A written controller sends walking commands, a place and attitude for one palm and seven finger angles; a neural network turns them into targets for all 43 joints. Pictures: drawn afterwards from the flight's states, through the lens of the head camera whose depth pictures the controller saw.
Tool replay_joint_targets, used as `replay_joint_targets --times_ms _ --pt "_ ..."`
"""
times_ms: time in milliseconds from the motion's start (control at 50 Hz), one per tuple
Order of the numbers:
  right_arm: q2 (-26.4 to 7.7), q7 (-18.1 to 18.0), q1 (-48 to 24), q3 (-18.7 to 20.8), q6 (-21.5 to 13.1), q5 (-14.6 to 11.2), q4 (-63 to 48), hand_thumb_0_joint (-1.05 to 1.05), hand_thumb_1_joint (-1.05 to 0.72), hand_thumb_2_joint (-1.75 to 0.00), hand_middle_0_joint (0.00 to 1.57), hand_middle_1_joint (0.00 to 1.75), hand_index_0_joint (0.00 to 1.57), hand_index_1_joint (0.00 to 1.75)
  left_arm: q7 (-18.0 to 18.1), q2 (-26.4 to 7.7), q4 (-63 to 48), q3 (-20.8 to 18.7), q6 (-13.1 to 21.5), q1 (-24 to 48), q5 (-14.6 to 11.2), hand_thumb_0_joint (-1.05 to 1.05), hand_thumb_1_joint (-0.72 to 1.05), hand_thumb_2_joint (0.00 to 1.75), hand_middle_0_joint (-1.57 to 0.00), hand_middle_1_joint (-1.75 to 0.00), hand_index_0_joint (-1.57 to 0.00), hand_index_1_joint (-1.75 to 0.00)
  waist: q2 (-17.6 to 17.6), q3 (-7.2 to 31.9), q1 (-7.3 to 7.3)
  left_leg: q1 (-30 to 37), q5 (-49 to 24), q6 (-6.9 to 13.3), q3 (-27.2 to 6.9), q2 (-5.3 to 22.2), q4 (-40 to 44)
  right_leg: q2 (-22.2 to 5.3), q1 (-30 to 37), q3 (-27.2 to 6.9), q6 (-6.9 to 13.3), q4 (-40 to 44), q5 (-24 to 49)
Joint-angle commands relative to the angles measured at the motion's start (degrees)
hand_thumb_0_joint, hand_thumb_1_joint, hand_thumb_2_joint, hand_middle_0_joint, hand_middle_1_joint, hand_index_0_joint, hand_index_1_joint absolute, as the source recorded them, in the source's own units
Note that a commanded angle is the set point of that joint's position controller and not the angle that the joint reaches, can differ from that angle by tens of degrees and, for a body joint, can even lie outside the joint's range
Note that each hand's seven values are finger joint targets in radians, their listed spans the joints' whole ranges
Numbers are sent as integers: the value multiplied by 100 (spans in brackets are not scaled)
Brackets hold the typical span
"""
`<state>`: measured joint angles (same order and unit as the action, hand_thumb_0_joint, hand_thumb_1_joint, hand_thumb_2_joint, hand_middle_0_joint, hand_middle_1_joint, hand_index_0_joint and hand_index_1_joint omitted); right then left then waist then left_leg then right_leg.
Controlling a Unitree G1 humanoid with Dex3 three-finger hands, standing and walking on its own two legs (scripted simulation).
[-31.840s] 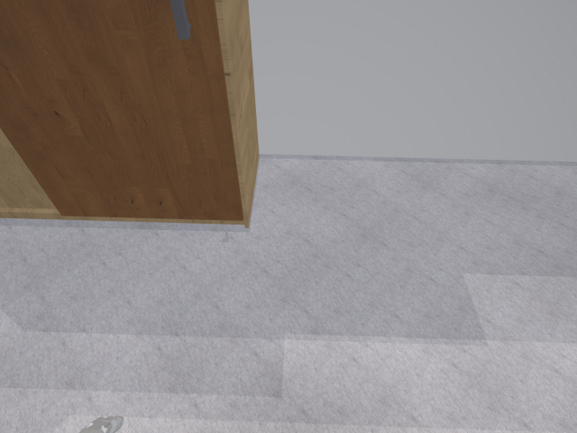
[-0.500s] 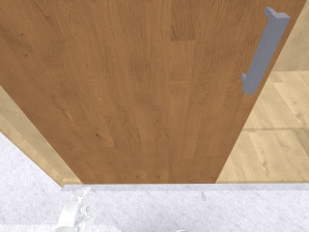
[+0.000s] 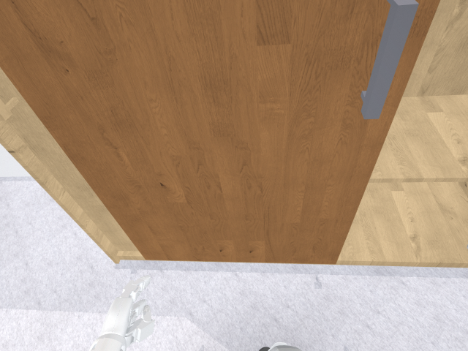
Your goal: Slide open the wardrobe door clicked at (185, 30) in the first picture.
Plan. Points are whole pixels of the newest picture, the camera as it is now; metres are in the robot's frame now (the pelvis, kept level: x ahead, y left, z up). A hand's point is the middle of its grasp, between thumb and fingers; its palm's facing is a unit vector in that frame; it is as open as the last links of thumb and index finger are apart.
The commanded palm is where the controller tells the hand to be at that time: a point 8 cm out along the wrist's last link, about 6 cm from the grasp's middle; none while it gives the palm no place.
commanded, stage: step back with the hand held close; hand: right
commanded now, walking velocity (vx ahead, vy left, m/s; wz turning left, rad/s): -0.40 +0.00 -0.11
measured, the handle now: (380, 59) +0.53 -0.29 +0.21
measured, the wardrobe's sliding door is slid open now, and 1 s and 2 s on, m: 0.67 0.67 0.67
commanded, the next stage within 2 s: stop stepping back and stand still in 0.02 s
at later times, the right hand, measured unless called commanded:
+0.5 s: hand out of the picture +0.11 -0.33 +0.17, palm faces +0.49 +0.85 -0.19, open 7.4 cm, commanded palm +0.03 -0.36 +0.19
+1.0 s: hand out of the picture +0.08 -0.35 +0.18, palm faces +0.47 +0.79 -0.40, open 7.4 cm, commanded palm +0.01 -0.39 +0.19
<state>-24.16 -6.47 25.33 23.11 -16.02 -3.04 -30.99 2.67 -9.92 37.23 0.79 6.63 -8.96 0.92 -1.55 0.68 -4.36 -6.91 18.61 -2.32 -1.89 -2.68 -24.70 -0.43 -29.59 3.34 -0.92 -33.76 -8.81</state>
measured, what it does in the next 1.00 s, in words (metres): walks backwards: left foot, then right foot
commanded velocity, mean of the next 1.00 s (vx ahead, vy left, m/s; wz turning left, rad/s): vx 0.08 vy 0.06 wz -0.01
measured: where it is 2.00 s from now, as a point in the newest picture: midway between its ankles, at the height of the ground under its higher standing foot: outside the picture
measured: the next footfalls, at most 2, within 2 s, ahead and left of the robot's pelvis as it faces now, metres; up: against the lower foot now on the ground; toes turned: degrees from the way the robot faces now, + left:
left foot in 0.26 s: -0.08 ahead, +0.11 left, +0.00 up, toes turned +9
right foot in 0.42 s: -0.04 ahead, -0.20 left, +0.00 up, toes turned -2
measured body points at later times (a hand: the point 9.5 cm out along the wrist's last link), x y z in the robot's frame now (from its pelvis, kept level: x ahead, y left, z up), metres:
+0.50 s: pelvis -0.12 -0.06 +0.00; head -0.14 -0.12 +0.44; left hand +0.01 +0.19 -0.07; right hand +0.08 -0.38 +0.18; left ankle -0.13 +0.08 -0.69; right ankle -0.07 -0.15 -0.73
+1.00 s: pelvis -0.11 -0.08 +0.00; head -0.13 -0.10 +0.45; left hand +0.05 +0.14 -0.07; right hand +0.05 -0.39 +0.20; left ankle -0.10 +0.02 -0.73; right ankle -0.07 -0.19 -0.73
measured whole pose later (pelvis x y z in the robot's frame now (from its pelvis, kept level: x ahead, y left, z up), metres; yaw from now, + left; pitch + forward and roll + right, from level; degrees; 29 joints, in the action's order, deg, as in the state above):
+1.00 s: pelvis -0.11 -0.08 +0.00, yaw -2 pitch -2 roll +0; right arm -23.0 -8.1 28.9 24.0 -11.7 -1.4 -28.8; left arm 3.1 -9.5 36.5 0.4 9.5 -13.3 0.9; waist -3.1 0.1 1.0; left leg -14.0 20.2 1.0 1.0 -1.2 -34.1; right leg 0.4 -18.3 0.1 1.0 -34.1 -13.8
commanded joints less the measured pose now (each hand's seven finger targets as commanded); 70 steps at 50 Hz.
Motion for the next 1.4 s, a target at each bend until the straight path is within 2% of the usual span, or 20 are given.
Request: replay_joint_targets --times_ms 0,40,180,220,240,260,360,400,460,520,600,660,740,780,820,860,940,1020,1160,1380 --pt "-1182 -41 -596 657 -50 24 -1087 0 -90 -90 20 30 20 30 230 -1065 -1005 -354 217 585 -83 0 90 90 -20 -30 -20 -30 1589 308 410 -1602 -522 121 339 -101 -876 -771 1699 -1553 289 1713 1289" --pt "-1613 7 -24 1172 -230 -120 -1450 0 -90 -90 20 30 20 30 138 -1112 -1208 -417 346 592 8 0 90 90 -20 -30 -20 -30 1958 1214 182 -437 1611 317 -50 -527 -2764 -1718 870 -3094 270 3368 -1883" --pt "-1309 -69 1386 1128 20 -248 -1822 0 -90 -90 20 30 20 30 -28 -912 -1232 -415 272 33 2 0 90 90 -20 -30 -20 -30 1692 1300 197 482 990 608 910 -502 325 -352 1096 -632 -461 2413 -1838" --pt "-1497 -154 1193 1232 154 -197 -1737 0 -90 -90 20 30 20 30 47 -919 -1032 -479 110 -154 -25 0 90 90 -20 -30 -20 -30 -681 788 376 -1896 1125 1057 -551 1375 1763 296 2161 -168 -298 -1192 -1237" --pt "-1644 -221 589 1439 192 -254 -1880 0 -90 -90 20 30 20 30 54 -931 -937 -456 91 -78 79 0 90 90 -20 -30 -20 -30 -927 726 440 -2805 1719 1627 -1437 2399 1941 204 1995 -721 -177 -2672 -1248" --pt "-1310 -231 31 1087 316 -195 -1594 0 -90 -90 20 30 20 30 80 -847 -852 -391 26 -89 67 0 90 90 -20 -30 -20 -30 -1043 518 574 -2767 1863 1732 -995 2526 1510 -33 1388 -1032 -148 -3608 -1097" --pt "-687 -310 -1637 79 473 171 -304 0 -90 -90 20 30 20 30 327 -995 -566 -344 146 115 -94 0 90 90 -20 -30 -20 -30 781 -738 727 -2221 1834 787 205 1303 -109 -195 1286 -343 226 217 -1528" --pt "-763 -352 -1779 67 267 143 -1031 0 -90 -90 20 30 20 30 317 -1117 -870 -327 341 89 -146 0 90 90 -20 -30 -20 -30 2767 -696 621 -2229 1546 292 662 28 -2348 -1381 1005 -3244 782 2446 -3018" --pt "-1239 -215 -635 662 102 84 -2031 0 -90 -90 20 30 20 30 68 -754 -928 -307 596 151 -3 0 90 90 -20 -30 -20 -30 1726 -128 509 -2152 843 344 -27 39 -3644 -1541 879 -4026 610 3129 -3975" --pt "-1030 -239 949 748 118 45 -1970 0 -90 -90 20 30 20 30 -62 -749 -893 -240 550 133 -7 0 90 90 -20 -30 -20 -30 1557 300 355 -742 544 387 587 -32 -2106 -1129 494 -2016 575 2729 -3018" --pt "-1094 -274 954 965 325 96 -949 0 -90 -90 20 30 20 30 95 -816 -936 -313 248 42 81 0 90 90 -20 -30 -20 -30 1145 316 332 1297 963 655 684 -132 129 -710 -581 -1229 315 1475 -2833" --pt "-1194 -279 34 1036 335 -49 -660 0 -90 -90 20 30 20 30 133 -818 -862 -408 92 -79 -29 0 90 90 -20 -30 -20 -30 -995 36 498 148 1092 1815 -2386 2285 1514 -72 -1013 -275 90 -2614 -1505" --pt "-595 -262 -357 388 336 84 -277 0 -90 -90 20 30 20 30 178 -819 -689 -388 215 78 -97 0 90 90 -20 -30 -20 -30 -614 -237 587 -1720 1843 1328 -1160 1786 787 -478 875 -449 251 -1089 -1394" --pt "-636 -274 -858 181 245 135 -729 0 -90 -90 20 30 20 30 249 -866 -631 -324 254 158 -79 0 90 90 -20 -30 -20 -30 627 -313 674 -2077 1482 873 -132 1049 -312 -168 1894 -213 252 399 -1133" --pt "-896 -328 -1059 410 62 139 -1432 0 -90 -90 20 30 20 30 235 -1025 -841 -353 439 183 -92 0 90 90 -20 -30 -20 -30 2066 -168 502 -2029 1049 260 447 31 -2062 -1461 1716 -2905 848 2068 -1674" --pt "-1139 -292 -715 732 -19 134 -1355 0 -90 -90 20 30 20 30 200 -767 -747 -331 582 159 -22 0 90 90 -20 -30 -20 -30 1610 -178 497 -1580 1045 238 19 206 -2566 -1577 1078 -3269 1026 2531 -2329" --pt "-1107 -298 461 1009 -43 216 -1153 0 -90 -90 20 30 20 30 71 -817 -868 -303 573 116 -49 0 90 90 -20 -30 -20 -30 1118 91 327 382 194 318 263 224 -272 -776 75 -1276 552 1631 -2203" --pt "-865 -258 262 850 -19 100 -528 0 -90 -90 20 30 20 30 48 -816 -834 -427 421 -56 -101 0 90 90 -20 -30 -20 -30 -724 -40 483 -1035 1318 1149 -2119 1663 1261 -46 697 -502 125 -915 -1046" --pt "-842 -278 -190 553 12 149 -485 0 -90 -90 20 30 20 30 186 -875 -899 -303 408 117 -144 0 90 90 -20 -30 -20 -30 729 566 416 -447 -1996 233 98 381 -656 -687 2171 -1210 351 927 2388" --pt "-1010 -296 963 1010 -46 -13 -864 0 -90 -90 20 30 20 30 90 -857 -1142 -331 284 88 -170 0 90 90 -20 -30 -20 -30 536 1068 405 501 -3056 358 -81 603 -290 -420 1702 -706 139 610 2327"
